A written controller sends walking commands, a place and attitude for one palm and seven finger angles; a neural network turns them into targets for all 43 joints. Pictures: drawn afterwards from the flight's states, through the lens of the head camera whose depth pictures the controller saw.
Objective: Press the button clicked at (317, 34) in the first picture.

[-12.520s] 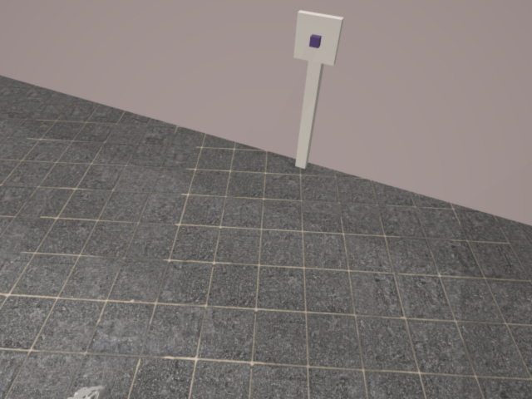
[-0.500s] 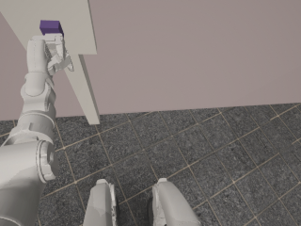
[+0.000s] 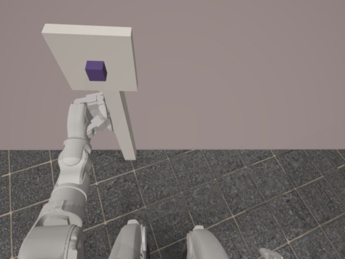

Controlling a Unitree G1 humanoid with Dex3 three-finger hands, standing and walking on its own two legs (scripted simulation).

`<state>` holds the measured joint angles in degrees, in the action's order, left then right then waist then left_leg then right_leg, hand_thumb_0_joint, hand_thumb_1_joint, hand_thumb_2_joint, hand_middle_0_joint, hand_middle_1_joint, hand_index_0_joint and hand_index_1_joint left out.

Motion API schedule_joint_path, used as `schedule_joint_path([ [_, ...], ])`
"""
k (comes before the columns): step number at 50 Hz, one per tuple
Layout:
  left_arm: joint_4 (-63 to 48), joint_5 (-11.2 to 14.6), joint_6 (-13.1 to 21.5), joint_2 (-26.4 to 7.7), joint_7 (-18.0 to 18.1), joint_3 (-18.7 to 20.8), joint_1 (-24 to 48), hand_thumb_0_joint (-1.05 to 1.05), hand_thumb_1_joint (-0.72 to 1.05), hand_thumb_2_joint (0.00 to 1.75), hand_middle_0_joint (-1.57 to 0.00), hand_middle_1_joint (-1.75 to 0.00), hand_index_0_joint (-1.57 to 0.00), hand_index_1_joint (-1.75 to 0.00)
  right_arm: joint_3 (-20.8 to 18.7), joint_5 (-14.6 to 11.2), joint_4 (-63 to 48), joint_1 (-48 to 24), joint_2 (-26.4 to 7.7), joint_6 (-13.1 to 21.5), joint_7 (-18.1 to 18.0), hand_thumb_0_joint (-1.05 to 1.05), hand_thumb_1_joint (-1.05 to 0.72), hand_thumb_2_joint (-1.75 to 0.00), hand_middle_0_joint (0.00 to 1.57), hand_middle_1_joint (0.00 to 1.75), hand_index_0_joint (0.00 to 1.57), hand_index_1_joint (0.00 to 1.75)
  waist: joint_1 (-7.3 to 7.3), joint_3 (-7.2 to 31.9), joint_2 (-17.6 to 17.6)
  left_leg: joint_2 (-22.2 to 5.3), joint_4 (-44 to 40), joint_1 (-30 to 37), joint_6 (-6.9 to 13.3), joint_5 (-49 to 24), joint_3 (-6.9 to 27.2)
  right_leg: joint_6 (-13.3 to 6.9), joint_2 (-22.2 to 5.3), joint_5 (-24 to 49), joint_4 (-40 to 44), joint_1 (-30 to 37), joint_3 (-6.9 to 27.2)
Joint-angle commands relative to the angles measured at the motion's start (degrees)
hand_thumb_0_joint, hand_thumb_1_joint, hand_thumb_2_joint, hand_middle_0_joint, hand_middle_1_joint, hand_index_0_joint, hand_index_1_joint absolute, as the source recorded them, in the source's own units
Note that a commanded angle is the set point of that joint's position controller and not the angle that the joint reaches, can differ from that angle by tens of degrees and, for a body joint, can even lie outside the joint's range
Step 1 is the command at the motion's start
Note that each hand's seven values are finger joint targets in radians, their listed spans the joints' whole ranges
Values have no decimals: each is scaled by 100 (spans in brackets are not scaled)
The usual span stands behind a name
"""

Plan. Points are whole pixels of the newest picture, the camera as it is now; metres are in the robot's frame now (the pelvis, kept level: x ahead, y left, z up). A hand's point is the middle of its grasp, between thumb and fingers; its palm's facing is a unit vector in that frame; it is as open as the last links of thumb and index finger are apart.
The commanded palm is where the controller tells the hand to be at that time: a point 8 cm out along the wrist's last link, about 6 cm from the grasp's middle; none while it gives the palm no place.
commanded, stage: pull the fist back off the button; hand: left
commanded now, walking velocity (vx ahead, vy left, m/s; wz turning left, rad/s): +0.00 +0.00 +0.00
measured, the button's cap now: (96, 70) +0.54 +0.19 +0.06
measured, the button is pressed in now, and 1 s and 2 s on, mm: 0 0 0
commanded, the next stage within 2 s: draw the hand back to the body in 0.22 s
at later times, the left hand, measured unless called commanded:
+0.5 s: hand (102, 128) +0.38 +0.15 +0.06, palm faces +0.01 -1.00 -0.04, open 3.1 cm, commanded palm +0.34 +0.21 +0.07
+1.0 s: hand (44, 161) +0.27 +0.19 +0.16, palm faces +0.18 -0.95 -0.24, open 3.1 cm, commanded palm +0.24 +0.25 +0.18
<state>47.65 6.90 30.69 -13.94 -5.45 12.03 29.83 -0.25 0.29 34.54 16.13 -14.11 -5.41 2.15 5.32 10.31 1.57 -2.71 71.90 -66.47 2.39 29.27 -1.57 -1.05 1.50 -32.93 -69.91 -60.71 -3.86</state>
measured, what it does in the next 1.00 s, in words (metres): rises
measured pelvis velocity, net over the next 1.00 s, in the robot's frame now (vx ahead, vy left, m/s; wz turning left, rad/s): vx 0.02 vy -0.01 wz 0.03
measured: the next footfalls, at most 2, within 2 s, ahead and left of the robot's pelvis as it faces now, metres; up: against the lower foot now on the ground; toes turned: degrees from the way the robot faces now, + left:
none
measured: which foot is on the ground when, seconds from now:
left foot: down 0.00-1.00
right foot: down 0.00-1.00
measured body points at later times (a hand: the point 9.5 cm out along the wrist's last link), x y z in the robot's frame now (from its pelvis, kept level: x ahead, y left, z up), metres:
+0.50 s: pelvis +0.00 -0.01 +0.01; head +0.09 -0.01 +0.45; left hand +0.38 +0.20 +0.06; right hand +0.11 -0.26 -0.11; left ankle +0.04 +0.09 -0.63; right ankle +0.00 -0.11 -0.63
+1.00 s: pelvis +0.02 -0.01 +0.09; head +0.03 -0.02 +0.54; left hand +0.26 +0.24 +0.17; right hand +0.22 -0.24 +0.01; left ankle +0.04 +0.09 -0.63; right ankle +0.00 -0.12 -0.63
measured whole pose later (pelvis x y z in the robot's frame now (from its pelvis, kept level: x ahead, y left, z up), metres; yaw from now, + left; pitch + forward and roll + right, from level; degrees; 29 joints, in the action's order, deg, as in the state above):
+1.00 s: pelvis +0.02 -0.01 +0.09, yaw +2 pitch +6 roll -1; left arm -0.5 6.0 8.4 -17.3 2.2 5.1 -13.4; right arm 1.6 -2.9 28.7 11.8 -13.9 -1.5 -5.5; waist -0.6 5.7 2.1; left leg -1.1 42.9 -28.4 1.3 20.1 -2.3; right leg -1.5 1.2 -23.6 -41.3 -23.3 -2.9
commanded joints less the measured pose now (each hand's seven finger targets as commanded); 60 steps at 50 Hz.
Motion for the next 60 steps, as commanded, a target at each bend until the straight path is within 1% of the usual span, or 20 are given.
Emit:
schedule_joint_path([
  [1, -1552, 83, 422, -757, 13, 25, 1337, 0, 90, 90, -130, -150, -130, -150, -334, 3, -485, 462, -901, 132, -80, 0, -90, -90, 20, 30, 20, 30, -26, 2470, 265, 137, -725, 2713, -158, -2347, 433, -42, 137, 2416, 822, 713, 158],
  [3, -1549, 91, 390, -738, -16, -9, 1335, 0, 90, 90, -130, -150, -130, -150, -329, -9, -492, 385, -899, 134, -112, 0, -90, -90, 20, 30, 20, 30, 23, 2200, 81, 150, -748, 2501, -138, -2018, 410, -23, 128, 2236, 893, 726, 183],
  [5, -1744, 130, 407, -679, -48, -41, 1239, 0, 90, 90, -130, -150, -130, -150, -328, -13, -530, 305, -878, 170, -135, 0, -90, -90, 20, 30, 20, 30, -34, 2326, 237, 158, -750, 2618, -144, -2030, 413, -36, 113, 2222, 868, 726, 182],
  [7, -1826, 170, 417, -772, -92, -9, 1312, 0, 90, 90, -130, -150, -130, -150, -320, -26, -520, 249, -886, 201, -174, 0, -90, -90, 20, 30, 20, 30, -15, 2269, 144, 157, -732, 2551, -141, -1911, 415, -29, 110, 2163, 898, 755, 216],
  [9, -2036, 183, 466, -666, -117, -165, 1571, 0, 90, 90, -130, -150, -130, -150, -319, -19, -497, 215, -876, 260, -204, 0, -90, -90, 20, 30, 20, 30, 43, 2361, 378, 157, -692, 2680, -143, -1923, 457, -46, 99, 2090, 847, 600, 204],
  [16, -1415, 185, 296, -588, -203, -237, 1696, 0, 90, 90, -130, -150, -130, -150, -281, -29, -413, 158, -880, 351, -254, 0, -90, -90, 20, 30, 20, 30, 78, 2190, 213, 184, -645, 2366, -121, -1521, 463, -32, 87, 1756, 897, 489, 229],
  [18, -2019, 265, 252, -1064, -190, 190, 1320, 0, 90, 90, -130, -150, -130, -150, -302, -59, -583, 137, -912, 341, -261, 0, -90, -90, 20, 30, 20, 30, -231, 2765, 321, 197, -811, 2676, -125, -1735, 400, -47, 87, 1979, 997, 1066, 296],
  [20, -2491, 323, 102, -1120, -211, 205, 715, 0, 90, 90, -130, -150, -130, -150, -270, -108, -749, 97, -867, 320, -246, 0, -90, -90, 20, 30, 20, 30, -395, 3008, 539, 196, -1026, 3023, -143, -2080, 368, -64, 102, 2315, 1082, 1487, 284],
  [23, -2973, 468, -205, -1150, -190, 247, 56, 0, 90, 90, -130, -150, -130, -150, -238, -178, -892, 60, -823, 283, -283, 0, -90, -90, 20, 30, 20, 30, -367, 2582, 13, 209, -1306, 2838, -77, -1987, 264, 16, 123, 2520, 1438, 2108, 308],
  [28, -3516, 652, -456, -938, -260, 82, -877, 0, 90, 90, -130, -150, -130, -150, -203, -252, -1045, -52, -781, 353, -377, 0, -90, -90, 20, 30, 20, 30, -284, 1704, -308, 228, -1772, 2831, -11, -1611, 173, 84, 102, 2317, 2005, 2472, 339],
  [32, -3775, 748, -507, -837, -425, -96, -1117, 0, 90, 90, -130, -150, -130, -150, -161, -286, -1065, -170, -788, 487, -445, 0, -90, -90, 20, 30, 20, 30, -196, 1139, -182, 232, -2086, 3092, -6, -1288, 204, 79, 76, 1869, 2352, 2433, 311],
  [39, -4715, 1037, -695, -1145, -693, 207, -2146, 0, 90, 90, -130, -150, -130, -150, -100, -337, -1271, -426, -754, 746, -506, 0, -90, -90, 20, 30, 20, 30, -437, 1040, 111, 237, -2517, 3684, -9, -1586, 210, 46, 52, 2142, 2687, 3078, 324],
  [41, -4988, 1082, -805, -1058, -753, 155, -2478, 0, 90, 90, -130, -150, -130, -150, -72, -361, -1356, -520, -715, 812, -507, 0, -90, -90, 20, 30, 20, 30, -473, 891, 184, 233, -2657, 3851, -24, -1671, 217, 42, 51, 2259, 2750, 3138, 260],
  [42, -5547, 283, -1101, -1697, -42, 152, -2428, 0, 90, 90, -130, -150, -130, -150, -139, -351, -1425, -840, -637, 704, -642, 0, -90, -90, 20, 30, 20, 30, -738, 1097, 186, 216, -3004, 4243, -34, -1629, 119, -47, -107, 2071, 3204, 3270, 589],
  [43, -5698, 197, -1366, -1219, 325, -151, -2756, 0, 90, 90, -130, -150, -130, -150, -76, -329, -1500, -823, -557, 702, -712, 0, -90, -90, 20, 30, 20, 30, -556, 686, 227, 198, -3159, 4366, -36, -1567, 120, -25, -127, 1994, 3369, 3255, 532],
  [45, -5880, -30, -1746, -1055, 772, -360, -3246, 0, 90, 90, -130, -150, -130, -150, -45, -315, -1437, -798, -554, 682, -780, 0, -90, -90, 20, 30, 20, 30, -517, 357, 101, 136, -3379, 4579, -21, -1537, 145, -6, -121, 1963, 3574, 3400, 437],
  [49, -6265, -197, -2148, -1284, 1142, -159, -3449, 0, 90, 90, -130, -150, -130, -150, 12, -251, -1373, -929, -594, 669, -891, 0, -90, -90, 20, 30, 20, 30, -536, 108, -191, 113, -3803, 5063, 7, -1789, 164, 15, -127, 2217, 4019, 3923, 379],
  [50, -6411, -213, -2223, -1115, 1168, -265, -3536, 0, 90, 90, -130, -150, -130, -150, 41, -245, -1357, -986, -547, 684, -902, 0, -90, -90, 20, 30, 20, 30, -556, 94, 45, 110, -3903, 5265, 0, -1943, 132, 2, -164, 2395, 4054, 4085, 355],
  [53, -6780, -264, -2396, -1199, 1256, -107, -3755, 0, 90, 90, -130, -150, -130, -150, 102, -211, -1307, -1059, -516, 743, -908, 0, -90, -90, 20, 30, 20, 30, -632, -45, 220, 110, -4189, 5630, -31, -2284, 149, -19, -163, 2670, 4302, 4404, 293],
  [60, -7609, -297, -2605, -1094, 1271, 29, -4632, 0, 90, 90, -130, -150, -130, -150, 143, -122, -1190, -1170, -475, 965, -799, 0, -90, -90, 20, 30, 20, 30, -724, -349, 232, 65, -4652, 6160, -70, -3028, 143, -5, -165, 3208, 4720, 5004, 219],
])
